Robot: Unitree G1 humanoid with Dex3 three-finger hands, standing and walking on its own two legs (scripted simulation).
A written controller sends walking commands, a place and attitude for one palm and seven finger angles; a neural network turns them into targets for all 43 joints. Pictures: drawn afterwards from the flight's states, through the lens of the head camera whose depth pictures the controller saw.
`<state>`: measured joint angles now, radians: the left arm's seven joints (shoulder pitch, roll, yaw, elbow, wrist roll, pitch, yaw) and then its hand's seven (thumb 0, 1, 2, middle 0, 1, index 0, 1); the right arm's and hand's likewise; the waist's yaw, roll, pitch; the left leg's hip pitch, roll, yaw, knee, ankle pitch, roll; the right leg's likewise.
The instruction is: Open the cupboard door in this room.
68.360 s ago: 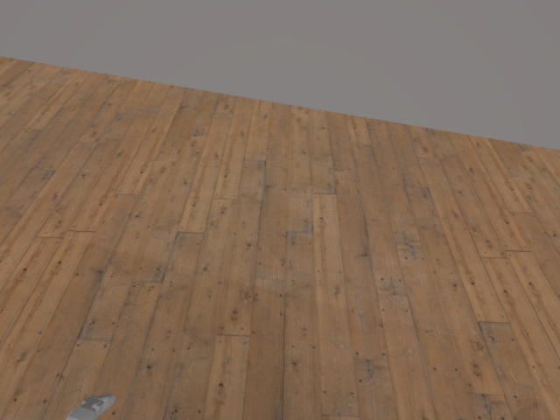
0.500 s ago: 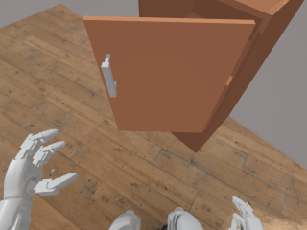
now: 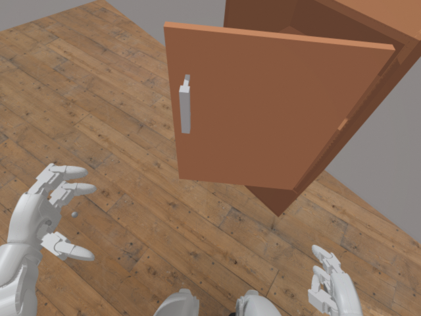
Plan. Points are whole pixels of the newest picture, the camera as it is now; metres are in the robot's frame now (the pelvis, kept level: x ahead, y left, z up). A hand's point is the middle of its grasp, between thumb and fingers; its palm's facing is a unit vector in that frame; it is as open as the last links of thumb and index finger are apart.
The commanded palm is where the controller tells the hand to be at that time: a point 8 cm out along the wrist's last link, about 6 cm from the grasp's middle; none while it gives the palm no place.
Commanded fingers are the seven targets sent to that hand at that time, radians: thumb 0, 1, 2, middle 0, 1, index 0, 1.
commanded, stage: raise the hand with hooked fingers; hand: left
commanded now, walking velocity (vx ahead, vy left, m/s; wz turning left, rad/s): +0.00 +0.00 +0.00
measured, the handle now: (186, 105) +0.55 +0.10 +0.03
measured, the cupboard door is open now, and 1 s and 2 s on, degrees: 42 42 42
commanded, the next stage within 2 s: move the hooked fingers beside the handle in 0.68 s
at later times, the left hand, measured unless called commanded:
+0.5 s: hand (62, 198) +0.29 +0.28 +0.05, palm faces +0.01 -1.00 -0.04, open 14.0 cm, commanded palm +0.26 +0.33 +0.05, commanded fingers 0.00 -0.50 0.30 -0.30 -1.20 -0.30 -1.20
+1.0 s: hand (84, 190) +0.31 +0.25 +0.04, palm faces +0.00 -1.00 -0.03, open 14.0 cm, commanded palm +0.29 +0.30 +0.05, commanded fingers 0.00 -0.50 0.30 -0.30 -1.20 -0.30 -1.20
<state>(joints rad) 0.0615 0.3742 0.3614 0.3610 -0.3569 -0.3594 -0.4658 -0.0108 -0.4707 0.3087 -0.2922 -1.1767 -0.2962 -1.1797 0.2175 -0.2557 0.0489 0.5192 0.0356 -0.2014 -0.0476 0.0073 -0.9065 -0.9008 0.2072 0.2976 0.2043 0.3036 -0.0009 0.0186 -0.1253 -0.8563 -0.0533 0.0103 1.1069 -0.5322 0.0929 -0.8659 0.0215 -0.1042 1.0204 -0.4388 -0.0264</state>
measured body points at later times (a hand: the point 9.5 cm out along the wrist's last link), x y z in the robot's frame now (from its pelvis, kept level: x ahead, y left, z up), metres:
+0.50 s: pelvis +0.00 +0.01 +0.01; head +0.09 +0.04 +0.45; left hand +0.29 +0.34 +0.05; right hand +0.14 -0.25 -0.07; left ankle +0.00 +0.05 -0.66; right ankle +0.03 -0.11 -0.66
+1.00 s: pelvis +0.00 -0.02 +0.00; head +0.09 +0.00 +0.44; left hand +0.31 +0.31 +0.05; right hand +0.16 -0.27 -0.09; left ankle +0.00 +0.05 -0.66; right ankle +0.03 -0.11 -0.66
